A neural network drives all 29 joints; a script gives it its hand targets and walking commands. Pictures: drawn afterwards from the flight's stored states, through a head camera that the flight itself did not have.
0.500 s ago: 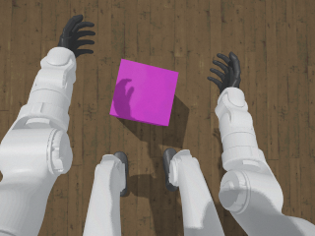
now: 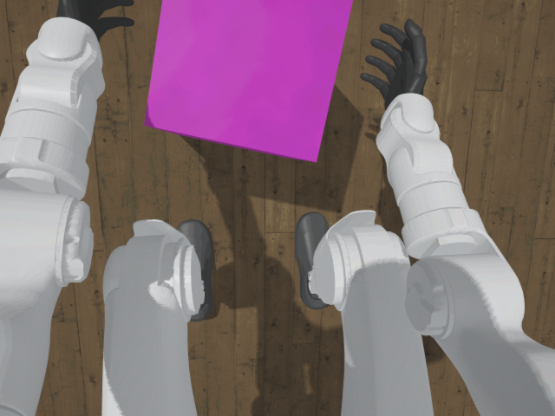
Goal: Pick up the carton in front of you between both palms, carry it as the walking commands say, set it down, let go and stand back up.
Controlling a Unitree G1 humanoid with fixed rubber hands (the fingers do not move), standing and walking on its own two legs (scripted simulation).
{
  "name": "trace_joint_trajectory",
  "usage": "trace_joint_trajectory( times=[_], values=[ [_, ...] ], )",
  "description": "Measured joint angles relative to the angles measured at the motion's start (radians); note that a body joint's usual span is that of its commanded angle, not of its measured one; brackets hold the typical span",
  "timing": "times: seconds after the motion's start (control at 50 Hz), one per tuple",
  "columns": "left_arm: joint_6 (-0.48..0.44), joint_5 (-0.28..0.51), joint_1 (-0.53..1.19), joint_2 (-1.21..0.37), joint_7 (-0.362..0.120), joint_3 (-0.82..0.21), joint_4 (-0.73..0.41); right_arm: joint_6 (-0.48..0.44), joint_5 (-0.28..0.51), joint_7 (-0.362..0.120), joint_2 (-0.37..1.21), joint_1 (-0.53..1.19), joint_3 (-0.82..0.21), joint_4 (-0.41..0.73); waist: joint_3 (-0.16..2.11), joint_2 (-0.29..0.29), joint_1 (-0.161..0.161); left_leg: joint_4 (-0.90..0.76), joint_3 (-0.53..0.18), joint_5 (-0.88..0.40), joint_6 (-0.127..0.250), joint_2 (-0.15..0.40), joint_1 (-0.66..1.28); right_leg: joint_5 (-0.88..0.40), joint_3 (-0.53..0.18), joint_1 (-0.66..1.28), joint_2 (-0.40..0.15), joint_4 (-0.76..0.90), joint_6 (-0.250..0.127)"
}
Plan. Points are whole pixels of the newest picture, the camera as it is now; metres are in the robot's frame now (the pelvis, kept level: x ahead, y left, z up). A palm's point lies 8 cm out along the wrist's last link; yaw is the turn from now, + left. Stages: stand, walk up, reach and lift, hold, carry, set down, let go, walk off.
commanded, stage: reach and lift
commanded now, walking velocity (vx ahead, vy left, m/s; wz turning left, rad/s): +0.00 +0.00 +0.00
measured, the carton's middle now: (245, 80) +0.50 +0.03 -0.29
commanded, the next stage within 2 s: none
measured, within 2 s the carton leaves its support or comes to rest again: leaves its support in 1.00 s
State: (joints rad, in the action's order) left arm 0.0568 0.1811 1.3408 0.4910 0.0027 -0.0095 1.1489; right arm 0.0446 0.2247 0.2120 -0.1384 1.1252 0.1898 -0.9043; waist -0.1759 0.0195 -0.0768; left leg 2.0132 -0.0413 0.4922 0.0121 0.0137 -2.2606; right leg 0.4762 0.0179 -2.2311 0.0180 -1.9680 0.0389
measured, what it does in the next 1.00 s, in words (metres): stands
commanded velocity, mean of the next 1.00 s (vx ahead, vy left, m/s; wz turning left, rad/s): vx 0.00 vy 0.00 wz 0.00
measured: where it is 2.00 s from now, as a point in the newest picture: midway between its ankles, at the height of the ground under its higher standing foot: (257, 282)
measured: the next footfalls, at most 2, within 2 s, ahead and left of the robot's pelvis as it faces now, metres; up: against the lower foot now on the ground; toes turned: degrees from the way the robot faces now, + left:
none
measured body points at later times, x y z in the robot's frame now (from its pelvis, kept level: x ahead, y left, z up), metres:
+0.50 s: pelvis +0.01 +0.00 -0.04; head +0.36 +0.04 +0.24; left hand +0.54 +0.19 -0.22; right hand +0.50 -0.17 -0.21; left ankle +0.12 +0.12 -0.38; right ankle +0.13 -0.12 -0.38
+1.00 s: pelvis +0.00 +0.00 -0.04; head +0.35 +0.07 +0.24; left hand +0.55 +0.17 -0.22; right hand +0.52 -0.13 -0.20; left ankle +0.12 +0.12 -0.38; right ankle +0.14 -0.13 -0.38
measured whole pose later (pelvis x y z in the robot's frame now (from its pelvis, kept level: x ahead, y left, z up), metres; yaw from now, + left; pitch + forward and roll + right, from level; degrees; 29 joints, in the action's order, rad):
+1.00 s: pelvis +0.00 +0.00 -0.04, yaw +0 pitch +39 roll -5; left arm 0.05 0.16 1.47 0.35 0.09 -0.14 1.30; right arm 0.01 0.19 0.23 -0.12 1.29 0.30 -1.11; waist -0.21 0.07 -0.06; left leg 2.17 -0.05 0.51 0.02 0.00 -2.34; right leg 0.51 -0.01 -2.30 0.07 -2.12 0.09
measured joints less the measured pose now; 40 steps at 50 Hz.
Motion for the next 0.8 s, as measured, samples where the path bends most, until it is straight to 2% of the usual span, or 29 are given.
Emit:
trace_joint_trajectory(
  times=[0.08, 0.18, 0.28, 0.38, 0.44, 0.54, 0.62, 0.72, 0.8],
  values=[
    [-0.016, 0.024, 0.083, 0.016, -0.002, -0.029, 0.081, -0.011, 0.002, 0.000, -0.035, 0.113, -0.001, -0.076, -0.070, 0.010, -0.006, 0.053, 0.001, -0.004, 0.002, 0.004, -0.019, -0.007, -0.002, -0.021, 0.006, -0.052, 0.003],
    [-0.044, 0.040, 0.123, 0.023, 0.005, -0.057, 0.133, -0.029, 0.046, -0.021, -0.070, 0.187, -0.036, -0.199, -0.122, 0.043, -0.017, 0.120, -0.003, 0.012, 0.003, 0.013, -0.040, 0.001, 0.000, -0.045, 0.016, -0.114, 0.005],
    [-0.069, 0.036, 0.089, 0.003, 0.029, -0.075, 0.078, -0.059, 0.132, -0.027, -0.105, 0.171, -0.103, -0.207, -0.138, 0.069, -0.011, 0.167, -0.002, 0.039, 0.007, 0.025, -0.051, 0.017, -0.002, -0.061, 0.029, -0.154, 0.011],
    [-0.070, 0.019, 0.040, -0.021, 0.050, -0.062, 0.041, -0.075, 0.184, -0.030, -0.106, 0.129, -0.149, -0.198, -0.119, 0.062, 0.004, 0.183, 0.008, 0.059, 0.013, 0.033, -0.042, 0.030, -0.013, -0.057, 0.038, -0.170, 0.019],
    [-0.070, 0.034, 0.015, -0.033, 0.051, -0.066, 0.030, -0.079, 0.177, -0.027, -0.094, 0.106, -0.146, -0.194, -0.094, 0.048, 0.013, 0.176, 0.017, 0.065, 0.016, 0.034, -0.030, 0.036, -0.021, -0.048, 0.039, -0.166, 0.022],
    [-0.067, 0.049, 0.028, -0.066, 0.038, -0.076, 0.097, -0.085, 0.107, -0.028, -0.058, 0.116, -0.094, -0.212, -0.056, 0.025, 0.012, 0.153, 0.019, 0.053, 0.018, 0.025, -0.036, 0.033, -0.022, -0.049, 0.030, -0.146, 0.022],
    [-0.079, 0.042, 0.059, -0.069, 0.038, -0.078, 0.125, -0.088, 0.067, -0.031, -0.034, 0.148, -0.063, -0.236, -0.055, 0.034, 0.005, 0.141, 0.012, 0.039, 0.014, 0.023, -0.049, 0.021, -0.016, -0.060, 0.028, -0.134, 0.018],
    [-0.089, 0.051, 0.101, -0.079, 0.034, -0.124, 0.144, -0.096, 0.075, -0.037, -0.027, 0.187, -0.099, -0.252, -0.066, 0.051, 0.014, 0.135, 0.007, 0.031, 0.011, 0.021, -0.052, 0.014, -0.011, -0.062, 0.027, -0.127, 0.014],
    [-0.089, 0.038, 0.136, -0.100, 0.055, -0.141, 0.191, -0.113, 0.049, 0.008, 0.009, 0.217, -0.007, -0.293, -0.066, 0.055, 0.017, 0.131, 0.005, 0.028, 0.009, 0.011, -0.052, 0.019, -0.009, -0.056, 0.018, -0.126, 0.012]
  ],
)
